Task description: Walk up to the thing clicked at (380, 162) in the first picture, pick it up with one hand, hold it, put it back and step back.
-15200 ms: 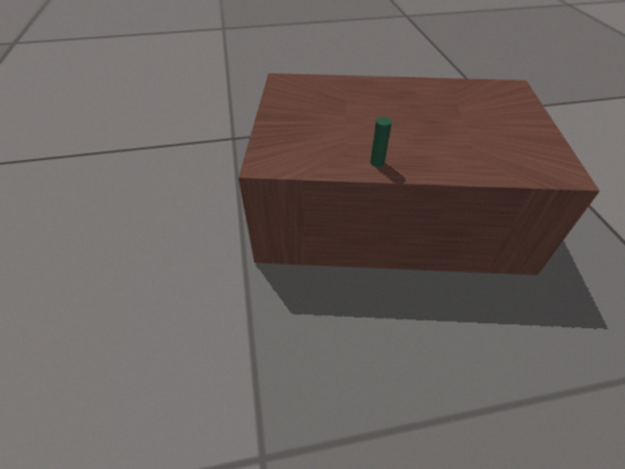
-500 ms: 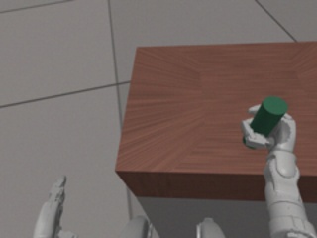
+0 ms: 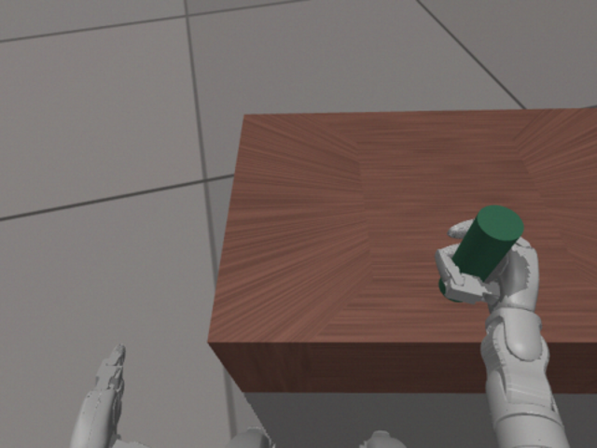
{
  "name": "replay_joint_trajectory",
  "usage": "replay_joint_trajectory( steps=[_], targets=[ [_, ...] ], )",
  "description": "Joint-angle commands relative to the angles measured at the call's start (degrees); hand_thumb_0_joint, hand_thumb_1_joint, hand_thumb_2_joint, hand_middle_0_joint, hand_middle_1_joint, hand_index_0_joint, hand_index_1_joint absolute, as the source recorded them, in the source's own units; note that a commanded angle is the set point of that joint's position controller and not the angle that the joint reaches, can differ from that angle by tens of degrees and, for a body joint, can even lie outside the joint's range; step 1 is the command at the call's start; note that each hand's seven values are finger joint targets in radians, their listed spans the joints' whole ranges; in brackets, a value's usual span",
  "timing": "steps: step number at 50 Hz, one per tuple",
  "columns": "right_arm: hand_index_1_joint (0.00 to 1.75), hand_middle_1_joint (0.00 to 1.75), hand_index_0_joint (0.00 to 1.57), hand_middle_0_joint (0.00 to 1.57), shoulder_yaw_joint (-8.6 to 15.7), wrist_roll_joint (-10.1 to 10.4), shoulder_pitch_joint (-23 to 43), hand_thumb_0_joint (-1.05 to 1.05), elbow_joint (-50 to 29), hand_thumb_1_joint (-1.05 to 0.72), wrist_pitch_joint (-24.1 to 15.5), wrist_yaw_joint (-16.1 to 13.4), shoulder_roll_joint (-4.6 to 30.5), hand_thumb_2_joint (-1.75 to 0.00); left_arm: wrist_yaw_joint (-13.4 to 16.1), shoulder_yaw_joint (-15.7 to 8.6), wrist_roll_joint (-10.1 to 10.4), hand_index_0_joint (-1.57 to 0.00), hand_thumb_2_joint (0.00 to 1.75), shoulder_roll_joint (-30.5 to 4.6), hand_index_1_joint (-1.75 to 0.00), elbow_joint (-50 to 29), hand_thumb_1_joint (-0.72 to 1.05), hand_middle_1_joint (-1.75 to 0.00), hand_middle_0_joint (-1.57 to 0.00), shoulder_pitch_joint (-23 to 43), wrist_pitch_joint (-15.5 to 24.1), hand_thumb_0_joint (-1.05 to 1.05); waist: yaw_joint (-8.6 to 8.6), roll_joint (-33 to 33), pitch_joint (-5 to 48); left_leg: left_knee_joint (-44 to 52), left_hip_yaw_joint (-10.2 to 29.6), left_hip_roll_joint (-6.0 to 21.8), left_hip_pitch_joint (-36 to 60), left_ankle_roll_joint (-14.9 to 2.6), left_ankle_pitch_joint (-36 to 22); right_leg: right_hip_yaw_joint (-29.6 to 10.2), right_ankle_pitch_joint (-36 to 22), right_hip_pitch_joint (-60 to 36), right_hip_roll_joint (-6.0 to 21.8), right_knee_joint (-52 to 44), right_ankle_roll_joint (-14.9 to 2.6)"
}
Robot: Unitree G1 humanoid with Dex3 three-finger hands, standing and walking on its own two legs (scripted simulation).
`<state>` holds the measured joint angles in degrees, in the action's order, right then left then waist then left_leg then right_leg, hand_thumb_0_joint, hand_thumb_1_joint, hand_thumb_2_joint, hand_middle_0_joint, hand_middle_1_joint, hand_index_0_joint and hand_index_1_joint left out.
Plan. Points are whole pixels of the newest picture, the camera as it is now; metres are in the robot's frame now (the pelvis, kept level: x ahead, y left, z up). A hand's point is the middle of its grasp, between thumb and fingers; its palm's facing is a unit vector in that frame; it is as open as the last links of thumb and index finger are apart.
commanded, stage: lift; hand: right
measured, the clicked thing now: (474, 259) +0.35 -0.19 +0.06
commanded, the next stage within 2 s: hold in 0.16 s
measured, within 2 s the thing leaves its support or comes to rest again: neither
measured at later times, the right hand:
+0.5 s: hand (468, 263) +0.34 -0.18 +0.07, palm faces +0.18 +0.98 +0.00, open 6.4 cm
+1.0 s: hand (465, 268) +0.33 -0.17 +0.08, palm faces +0.18 +0.98 +0.01, open 6.4 cm
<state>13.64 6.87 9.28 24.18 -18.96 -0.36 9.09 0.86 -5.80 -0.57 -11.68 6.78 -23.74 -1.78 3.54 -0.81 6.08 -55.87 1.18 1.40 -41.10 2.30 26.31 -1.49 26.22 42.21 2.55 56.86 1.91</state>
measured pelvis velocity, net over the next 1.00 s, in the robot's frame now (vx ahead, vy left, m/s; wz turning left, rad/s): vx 0.00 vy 0.00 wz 0.00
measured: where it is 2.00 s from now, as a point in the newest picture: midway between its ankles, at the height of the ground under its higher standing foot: outside the picture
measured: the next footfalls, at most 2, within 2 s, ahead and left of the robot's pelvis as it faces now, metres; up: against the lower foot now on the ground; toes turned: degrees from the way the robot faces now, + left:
none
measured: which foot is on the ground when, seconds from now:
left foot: down 0.00-1.00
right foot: down 0.00-1.00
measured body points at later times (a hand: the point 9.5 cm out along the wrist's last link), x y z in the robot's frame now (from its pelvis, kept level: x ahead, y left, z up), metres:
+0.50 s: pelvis +0.00 +0.00 +0.01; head +0.04 -0.01 +0.46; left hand +0.16 +0.27 -0.03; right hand +0.32 -0.23 +0.07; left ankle +0.01 +0.14 -0.68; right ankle +0.02 -0.14 -0.68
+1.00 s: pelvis +0.00 +0.00 +0.02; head +0.03 -0.01 +0.47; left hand +0.15 +0.27 -0.03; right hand +0.31 -0.22 +0.08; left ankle +0.01 +0.14 -0.68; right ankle +0.02 -0.14 -0.68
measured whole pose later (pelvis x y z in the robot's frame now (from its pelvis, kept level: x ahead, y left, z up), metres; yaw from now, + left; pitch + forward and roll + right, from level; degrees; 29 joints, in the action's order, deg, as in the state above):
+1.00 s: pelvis +0.00 +0.00 +0.02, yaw +0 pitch +7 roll +0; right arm 9.5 7.7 4.1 18.0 -16.1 -1.8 7.9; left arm 2.4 -6.8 0.2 -11.5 15.7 -20.4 -0.4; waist 2.1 -0.3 3.9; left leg -49.0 1.5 1.6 -32.5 2.3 23.4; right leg -0.8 23.2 33.2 2.4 49.6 1.8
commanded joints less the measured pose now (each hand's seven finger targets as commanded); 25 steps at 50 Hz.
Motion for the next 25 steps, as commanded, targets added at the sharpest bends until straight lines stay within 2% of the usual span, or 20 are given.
replay_joint_trajectory(
  steps=[1,2,4,5,8,9,10,11,12,14,16,17,18,19,20,21,22,23,24,25],
  targets=[
    [1.46,1.46,1.43,1.42,-0.3,0.1,15.7,0.00,-13.7,-0.59,-4.3,-0.4,6.5,-1.34,1.4,-4.2,0.6,-0.04,0.05,-7.7,-0.05,-9.5,-0.56,-0.05,-0.04,0.8,2.9,0.00,0.57,0.7,15.6,8.2,-2.7,-1.7,7.9,-1.82,-16.8,2.3,-14.5,-12.4,-1.8,-8.8,-2.16],
    [1.46,1.46,1.42,1.41,1.3,0.1,16.7,0.00,-15.2,-0.58,-4.3,-0.7,8.5,-1.33,1.5,-4.8,0.5,-0.04,0.05,-8.1,-0.05,-7.9,-0.56,-0.05,-0.05,-0.2,2.6,0.00,0.20,1.7,14.7,8.3,-2.7,-1.6,7.5,-1.90,-15.7,2.3,-13.5,-11.8,-1.8,-9.1,-2.07],
    [1.46,1.46,1.41,1.40,-1.0,0.1,12.4,0.00,-11.3,-0.55,-3.5,-0.2,5.0,-1.33,1.4,-3.9,0.5,-0.04,0.05,-7.3,-0.05,-7.9,-0.56,-0.05,-0.04,1.7,2.8,0.00,0.23,-0.3,13.0,8.9,-2.7,-1.7,7.3,-1.80,-13.9,2.2,-11.5,-10.4,-1.7,-9.7,-2.32],
    [1.46,1.46,1.42,1.40,0.9,0.2,14.6,0.00,-13.9,-0.55,-3.7,-0.4,7.3,-1.34,1.4,-4.3,0.5,-0.04,0.04,-7.7,-0.05,-8.7,-0.55,-0.05,-0.05,2.3,2.8,0.00,-0.17,0.4,13.9,9.3,-2.6,-1.6,8.0,-1.80,-13.6,2.3,-11.1,-10.5,-1.7,-9.9,-2.32],
    [1.48,1.48,1.44,1.42,0.1,0.3,13.8,0.00,-16.6,-0.57,-3.4,-0.2,7.4,-1.35,1.3,-3.4,0.5,-0.04,0.04,-7.3,-0.05,-8.7,-0.55,-0.05,-0.05,1.7,2.6,0.00,-1.24,2.6,15.3,9.6,-2.5,-1.4,10.5,-1.96,-15.4,2.6,-13.1,-12.3,-2.0,-10.5,-1.89],
    [1.47,1.47,1.43,1.41,0.5,0.4,12.7,0.00,-14.3,-0.57,-3.1,-0.2,7.3,-1.35,1.4,-3.9,0.7,-0.05,0.04,-7.7,-0.05,-9.3,-0.55,-0.05,-0.05,1.8,2.6,0.00,-0.45,0.3,15.2,10.0,-2.7,-1.5,10.6,-1.69,-15.5,2.5,-13.1,-12.9,-1.9,-10.5,-2.11],
    [1.45,1.45,1.41,1.39,0.4,0.6,13.2,0.00,-16.2,-0.57,-3.0,-0.2,7.7,-1.33,1.7,-6.1,0.7,-0.05,0.04,-10.0,-0.05,-8.4,-0.55,-0.05,-0.05,1.5,2.6,0.00,-0.13,0.9,15.6,9.8,-2.9,-1.6,10.6,-1.76,-15.8,2.4,-13.4,-13.7,-1.8,-10.9,-1.96],
    [1.46,1.46,1.42,1.40,0.8,0.6,14.3,0.00,-17.3,-0.58,-3.1,-0.4,8.3,-1.33,1.7,-6.3,0.7,-0.05,0.04,-10.0,-0.05,-8.2,-0.55,-0.05,-0.05,2.1,2.6,0.00,-0.60,1.6,16.1,9.7,-2.9,-1.5,10.8,-1.79,-16.3,2.4,-14.1,-14.2,-1.9,-11.2,-1.85],
    [1.46,1.46,1.42,1.40,0.5,0.7,14.7,0.00,-18.3,-0.59,-3.1,-0.5,8.1,-1.35,1.9,-7.1,0.7,-0.05,0.05,-10.8,-0.05,-7.8,-0.55,-0.05,-0.05,1.6,2.7,0.00,-0.02,2.3,16.4,9.8,-2.9,-1.6,10.3,-1.83,-16.5,2.3,-14.3,-15.2,-1.8,-11.3,-1.80],
    [1.45,1.45,1.41,1.39,-0.9,0.8,12.2,0.00,-15.9,-0.56,-2.7,-0.6,5.9,-1.33,1.6,-4.4,0.9,-0.04,0.05,-7.9,-0.06,-7.4,-0.55,-0.05,-0.05,2.2,2.9,0.00,-0.64,1.0,13.8,10.2,-3.1,-1.7,10.0,-1.84,-16.1,2.1,-14.4,-14.1,-1.7,-11.6,-1.85],
    [1.45,1.45,1.40,1.38,-0.4,0.9,12.8,0.00,-16.9,-0.53,-2.9,-0.9,6.8,-1.33,1.7,-4.7,1.0,-0.04,0.05,-7.5,-0.05,-3.8,-0.55,-0.05,-0.05,0.4,2.7,0.00,-0.68,1.7,12.5,10.2,-2.8,-1.5,9.9,-1.86,-16.5,2.5,-14.8,-13.9,-1.8,-11.6,-1.94],
    [1.44,1.44,1.39,1.38,-1.2,0.7,11.8,0.00,-16.6,-0.53,-2.9,-0.8,5.8,-1.32,1.5,-3.0,0.9,-0.04,0.05,-6.3,-0.05,-4.6,-0.55,-0.05,-0.05,2.5,2.9,0.00,-1.13,1.9,12.9,9.9,-2.9,-1.5,10.1,-1.89,-16.9,2.4,-15.6,-13.9,-1.7,-11.6,-1.85],
    [1.44,1.44,1.39,1.37,-0.4,0.6,13.6,0.00,-19.1,-0.53,-3.0,-0.8,7.4,-1.32,1.6,-4.7,0.9,-0.05,0.05,-7.5,-0.05,-3.8,-0.55,-0.05,-0.05,1.9,2.9,0.00,-0.60,2.4,13.2,10.0,-2.7,-1.4,9.8,-1.90,-17.2,2.6,-15.6,-14.3,-1.7,-11.4,-1.90],
    [1.45,1.45,1.40,1.38,-0.8,0.6,13.2,0.00,-18.8,-0.54,-2.7,-0.8,6.9,-1.33,1.9,-5.9,0.8,-0.05,0.04,-9.1,-0.05,-4.9,-0.54,-0.05,-0.05,2.6,3.0,0.00,0.05,1.8,14.0,10.2,-3.0,-1.7,9.6,-1.88,-16.5,2.1,-15.1,-15.5,-1.4,-11.9,-1.79],
    [1.46,1.46,1.41,1.39,-1.6,0.5,11.7,0.00,-18.6,-0.53,-2.5,-0.8,6.0,-1.34,1.7,-5.1,0.7,-0.05,0.04,-8.3,-0.05,-3.9,-0.54,-0.05,-0.05,2.9,2.9,0.00,-0.91,2.4,12.6,10.3,-3.0,-1.5,10.0,-1.96,-16.0,2.2,-14.6,-14.6,-1.5,-12.3,-1.63],
    [1.46,1.46,1.41,1.39,-1.9,0.4,10.5,0.00,-16.6,-0.55,-2.1,-0.6,5.3,-1.34,1.8,-6.5,0.7,-0.05,0.04,-9.4,-0.05,-4.1,-0.54,-0.05,-0.05,3.0,2.9,0.00,0.02,-0.1,13.3,10.5,-3.2,-1.7,10.1,-1.73,-16.3,1.8,-14.8,-14.8,-1.4,-12.5,-1.80],
    [1.47,1.47,1.42,1.40,-0.8,0.7,10.3,0.00,-18.0,-0.54,-2.2,-0.7,6.4,-1.35,1.8,-5.9,0.7,-0.05,0.04,-9.3,-0.05,-3.5,-0.54,-0.05,-0.05,3.6,2.9,0.00,-1.41,1.5,13.1,10.6,-3.2,-1.5,10.7,-1.87,-16.2,1.8,-14.8,-14.3,-1.4,-12.7,-1.64],
    [1.47,1.47,1.42,1.40,-2.0,0.7,9.5,0.00,-17.1,-0.56,-2.0,-0.5,5.2,-1.35,1.4,-3.3,0.9,-0.05,0.05,-6.6,-0.06,-5.4,-0.55,-0.05,-0.05,5.1,3.1,0.00,-1.34,1.1,13.4,11.0,-3.1,-1.5,11.9,-1.78,-16.3,2.2,-14.6,-14.3,-1.7,-12.7,-1.88],
    [1.47,1.47,1.42,1.40,-0.9,1.0,12.0,0.00,-21.0,-0.55,-2.2,-0.7,6.5,-1.35,1.6,-4.9,1.0,-0.05,0.04,-8.3,-0.05,-5.0,-0.54,-0.05,-0.05,4.4,3.0,0.00,-1.50,1.2,15.3,11.0,-3.1,-1.6,12.5,-1.90,-16.7,2.0,-15.2,-15.5,-1.5,-12.9,-1.82],
    [1.47,1.47,1.43,1.42,-1.5,0.8,9.9,0.00,-18.2,-0.59,-1.9,-0.6,5.9,-1.35,1.7,-4.2,1.0,-0.05,0.04,-7.8,-0.05,-5.6,-0.54,-0.05,-0.05,5.6,3.1,0.00,-1.33,0.2,15.1,11.2,-3.1,-1.6,13.0,-1.74,-17.6,2.0,-16.3,-16.1,-1.5,-12.9,-1.81]
  ],
)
